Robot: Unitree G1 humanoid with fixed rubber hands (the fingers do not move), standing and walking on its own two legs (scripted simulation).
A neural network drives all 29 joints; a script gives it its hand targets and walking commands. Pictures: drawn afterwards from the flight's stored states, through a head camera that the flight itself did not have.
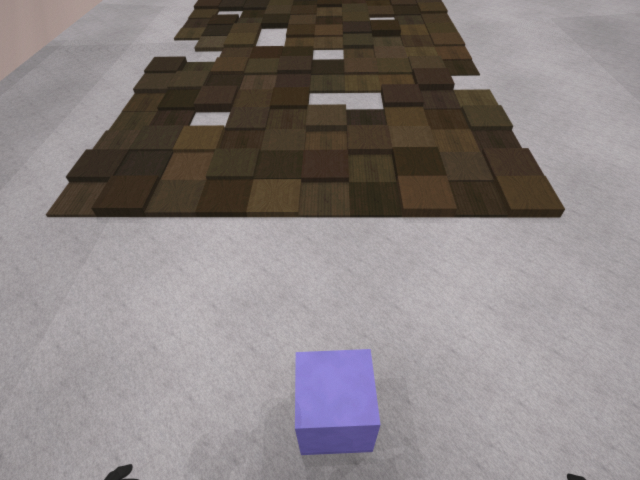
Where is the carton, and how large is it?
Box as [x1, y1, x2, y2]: [295, 349, 380, 454]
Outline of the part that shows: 370,349 296,352 295,431 301,454 372,451 380,424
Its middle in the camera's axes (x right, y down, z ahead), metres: +0.04 +0.47 +1.10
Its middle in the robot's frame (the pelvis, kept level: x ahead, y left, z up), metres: +0.45 +0.01 -0.66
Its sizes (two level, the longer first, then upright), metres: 0.210 0.200 0.250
